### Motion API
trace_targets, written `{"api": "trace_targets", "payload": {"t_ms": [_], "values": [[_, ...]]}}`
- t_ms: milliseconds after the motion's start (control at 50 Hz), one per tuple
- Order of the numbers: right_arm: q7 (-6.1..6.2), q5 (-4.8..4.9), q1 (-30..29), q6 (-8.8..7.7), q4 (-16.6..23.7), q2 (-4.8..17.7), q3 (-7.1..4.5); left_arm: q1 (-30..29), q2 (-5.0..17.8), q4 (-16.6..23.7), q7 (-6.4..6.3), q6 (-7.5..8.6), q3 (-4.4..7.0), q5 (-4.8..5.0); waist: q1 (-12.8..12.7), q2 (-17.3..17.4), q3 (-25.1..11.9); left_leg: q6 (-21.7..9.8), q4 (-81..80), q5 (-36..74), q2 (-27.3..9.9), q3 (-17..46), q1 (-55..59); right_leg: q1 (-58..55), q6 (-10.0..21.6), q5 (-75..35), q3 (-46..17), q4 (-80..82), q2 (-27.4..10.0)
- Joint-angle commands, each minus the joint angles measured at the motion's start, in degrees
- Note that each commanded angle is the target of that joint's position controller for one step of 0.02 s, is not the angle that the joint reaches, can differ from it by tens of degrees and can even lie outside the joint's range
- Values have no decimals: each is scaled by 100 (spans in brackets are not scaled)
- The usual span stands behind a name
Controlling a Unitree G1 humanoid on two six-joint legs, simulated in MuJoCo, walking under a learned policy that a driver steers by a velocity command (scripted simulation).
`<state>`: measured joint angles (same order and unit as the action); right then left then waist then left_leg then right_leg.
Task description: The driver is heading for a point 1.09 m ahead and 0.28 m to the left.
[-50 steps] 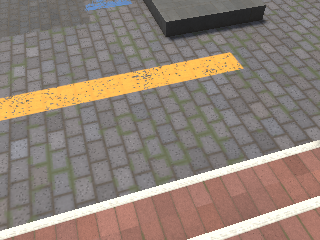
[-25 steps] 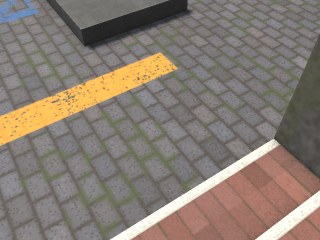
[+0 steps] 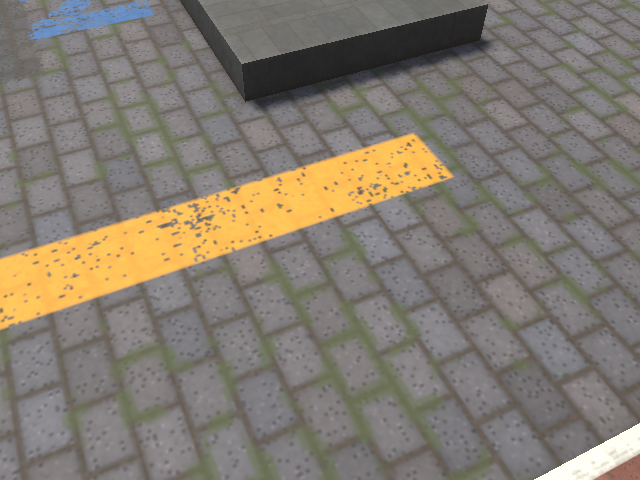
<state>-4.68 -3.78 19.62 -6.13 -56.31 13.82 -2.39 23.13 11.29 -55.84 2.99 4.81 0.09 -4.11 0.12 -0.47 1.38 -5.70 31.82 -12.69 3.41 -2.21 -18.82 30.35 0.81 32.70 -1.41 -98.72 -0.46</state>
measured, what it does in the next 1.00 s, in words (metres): goes down, turning left: right foot, then left foot 0.12 m lower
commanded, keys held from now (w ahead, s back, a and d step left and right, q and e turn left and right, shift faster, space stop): w+q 0.60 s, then w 0.40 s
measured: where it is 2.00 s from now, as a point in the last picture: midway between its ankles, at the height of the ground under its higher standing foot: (232, 347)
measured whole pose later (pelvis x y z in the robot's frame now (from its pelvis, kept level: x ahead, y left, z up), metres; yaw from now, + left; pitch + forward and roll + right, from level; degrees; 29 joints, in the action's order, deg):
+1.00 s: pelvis +0.52 +0.14 -0.12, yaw +27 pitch +4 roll +1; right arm -0.3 0.3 15.5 -2.8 -52.1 11.3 -2.5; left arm 9.7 13.0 -47.8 -2.3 5.2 3.6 0.0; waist 0.0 -1.5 -1.6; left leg -4.6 25.4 -14.1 5.5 0.2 -14.8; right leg 43.4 -2.5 7.1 -3.0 -55.8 -7.9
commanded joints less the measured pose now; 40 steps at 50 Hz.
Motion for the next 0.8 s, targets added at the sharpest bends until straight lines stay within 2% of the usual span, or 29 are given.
{"api": "trace_targets", "payload": {"t_ms": [20, 40, 100, 160, 200, 240, 260, 280, 300, 320, 340, 360, 380, 400, 420, 440, 460, 480, 500, 560, 580, 600, 640, 680, 720, 740, 760, 780, 800], "values": [[47, 20, 131, -80, 121, 77, 129, -147, -258, 736, -249, -1, -156, -141, -246, 15, 461, -1527, -1825, -980, -2019, 2857, -143, 1894, 381, -1104, -664, 1066, -849], [137, -2, -243, -148, 233, -17, 186, -300, -317, 770, -265, -7, -214, -217, -267, -58, 437, -1346, -1901, -1023, -1653, 2637, -550, 1894, 356, -1920, -668, 1716, -952], [239, 109, -7, -335, 292, 239, 162, -1221, 84, 1091, -225, 69, -173, -20, 104, 210, 0, -1176, -1811, 571, -794, 1370, -1330, 94, -70, -4118, 141, 4728, -567], [20, 61, 663, -276, 143, 702, 35, -1697, 239, 1352, -97, -36, -137, -25, 124, 416, 96, -1191, -1345, 1874, -848, 1616, -1213, -595, -159, -3669, 449, 5253, -164], [-15, -90, 813, -280, 144, 585, 23, -1794, 357, 1488, -121, -9, -93, -169, 63, 322, -70, -1221, -683, 2286, -1008, 2034, -401, -406, -159, -3529, 334, 4796, -125], [85, -96, 1022, -267, 110, 564, -70, -2079, 594, 1682, -182, 12, 2, -145, 150, 336, -2, -1156, -64, 2631, -1154, 2459, 759, 262, -56, -2432, 192, 5104, -28], [120, -103, 786, -264, 219, 599, -135, -1872, 669, 1674, -234, 34, 59, -108, -32, 401, -52, -1034, 331, 3216, -1037, 2407, 770, -234, 49, -2001, 379, 5416, 157], [66, -123, 155, -265, 474, 694, -192, -821, 759, 1372, -269, 115, 141, -9, -625, 203, -193, -890, 1123, 3753, -724, 2183, -205, -1930, 181, -2286, 611, 5762, 344], [-48, -166, -239, -339, 773, 533, -176, 860, 1005, 884, -366, 273, 283, 153, -1280, -161, -787, -633, 2621, 3680, -307, 1999, -1544, -4133, 607, -2736, 338, 5667, 83], [-170, -177, 323, -390, 807, -489, 65, 1727, 1233, 628, -373, 343, 242, 224, -1086, -1336, -1920, -98, 5335, -833, 640, 1321, -2704, -5647, 2415, -5001, -1996, 6051, -1670], [-201, 56, 256, -338, 976, -233, 10, 1508, 1052, 692, -157, 367, 196, -83, -929, -879, -1252, -15, 5880, -2290, 505, 1361, -4246, -5042, 3045, -4637, -4019, 7232, -2696], [-22, 89, -137, -195, 1032, 140, -102, 544, 893, 738, -97, 373, 223, -96, -669, -220, 58, 42, 5724, -1450, 19, 1616, -4632, -3792, 2709, -3504, -3812, 7510, -2810], [161, -30, -272, -53, 920, 274, -114, -226, 274, 863, -79, 308, 29, 79, -398, 164, -96, 127, 5301, -707, -388, 1424, -4028, -2912, 2257, -2942, -2904, 7557, -2385], [256, -177, -99, 81, 768, 137, -107, -689, -295, 999, -92, 258, -172, 125, -142, 101, -351, 221, 4832, -328, -607, 1326, -3453, -2471, 2006, -2978, -2166, 7656, -1986], [275, -343, -116, 177, 725, -193, 15, -1033, -521, 1022, -175, 235, -234, 100, 93, -105, -68, 265, 4215, -114, -900, 1209, -3007, -1829, 1665, -2859, -1657, 7840, -1717], [200, -429, -33, 239, 706, -516, 143, -1160, -468, 991, -295, 222, -220, 85, 231, -228, 44, 246, 3791, 328, -1021, 1033, -2385, -1233, 1399, -2604, -1017, 7925, -1392], [85, -364, -97, 219, 701, -516, 157, -998, -222, 864, -374, 231, -155, 77, 126, -199, 56, 288, 3618, 723, -984, 684, -2147, -967, 1357, -2627, -568, 7983, -1271], [-32, -334, -337, 134, 776, -315, 150, -865, -397, 798, -501, 329, -243, -72, -2, 59, -68, 240, 2615, 2107, -1171, 890, -2278, -1265, 1084, -2363, -208, 7579, -1069], [-83, -240, -650, 46, 803, -200, 101, -462, -168, 651, -554, 407, -216, -85, -219, 9, -150, 256, 1754, 3058, -1081, 605, -1970, -1195, 989, -2200, 289, 7380, -829], [-104, -45, -1616, 88, 1147, 12, 108, 480, 238, 53, -389, 374, -186, -101, -417, -252, 305, 227, 669, 3615, -851, 122, -815, -531, 956, -1388, 380, 7399, -1075], [30, 974, -2159, 221, 1550, 229, -26, -206, 1149, 219, -556, 294, 243, 812, -283, -225, 590, 173, 420, 3575, -425, 572, -805, -55, 776, -1874, 118, 7263, -1110], [70, 989, -2358, 291, 1605, 253, 13, -155, 1180, 172, -575, 261, 241, 862, -275, -78, 525, 144, 201, 3535, -407, 508, -963, -531, 692, -1876, 321, 6932, -1162], [16, 717, -2602, 407, 1692, 53, 56, 247, 800, 41, -515, 157, 238, 727, -503, -51, 441, 88, -144, 3398, -489, 471, -1211, -1249, 673, -1638, 286, 6341, -1321], [-87, 652, -2521, 439, 1594, -107, 93, 447, 614, -27, -497, 11, 266, 655, -539, -14, 425, 4, -618, 2931, -614, 450, -1205, -1794, 638, -1803, 145, 5670, -1436], [-45, 551, -1067, 409, 1019, 243, -108, 380, 732, -61, -436, -69, 340, 558, 134, 291, -197, -246, -1185, 2967, -319, -33, 820, -1408, 524, -3105, 539, 3910, -1142], [49, 528, -131, 421, 688, 628, -281, 552, 713, -92, -403, -2, 389, 511, 521, 798, -677, -586, -974, 4111, -666, 342, 2485, -278, 291, -1907, 786, 1937, -709], [104, 425, 293, 347, 627, 1000, -288, 1159, 253, -7, -275, 151, 242, 459, 401, 1666, -1685, -1136, 931, 6355, -1788, 1371, 4809, 1917, 66, 1211, 521, -220, -456], [129, 534, 833, 424, 624, 1052, -328, 1137, 724, 220, -174, 328, 276, 564, 750, 1461, -2707, -1643, 870, 5533, -2258, 2142, 5306, 2318, 89, 1155, -260, -472, -533], [214, 502, 1057, 515, 550, 1332, -396, 412, 769, 699, -161, 408, 282, 822, 769, 1452, -2612, -1978, -237, 2537, -2640, 3277, 5059, 3136, -8, 786, -242, -711, -409]]}}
